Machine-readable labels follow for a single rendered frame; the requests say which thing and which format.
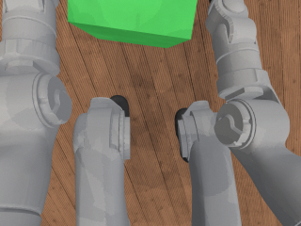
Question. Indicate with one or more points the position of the right robot thigh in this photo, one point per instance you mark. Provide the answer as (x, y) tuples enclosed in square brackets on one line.
[(214, 193)]

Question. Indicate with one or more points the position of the right robot foot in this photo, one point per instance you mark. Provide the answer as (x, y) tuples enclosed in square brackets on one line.
[(178, 117)]

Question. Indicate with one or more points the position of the right robot forearm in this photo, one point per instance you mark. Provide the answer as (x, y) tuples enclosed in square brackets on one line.
[(236, 53)]

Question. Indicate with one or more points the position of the left robot forearm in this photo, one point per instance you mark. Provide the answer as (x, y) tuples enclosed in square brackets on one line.
[(28, 43)]

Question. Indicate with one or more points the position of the carton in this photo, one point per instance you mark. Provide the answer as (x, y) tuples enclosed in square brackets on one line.
[(157, 23)]

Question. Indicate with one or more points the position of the robot left upper arm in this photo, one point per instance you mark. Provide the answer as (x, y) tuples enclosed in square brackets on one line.
[(32, 107)]

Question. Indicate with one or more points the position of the robot right upper arm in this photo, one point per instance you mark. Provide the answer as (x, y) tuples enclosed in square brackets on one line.
[(255, 131)]

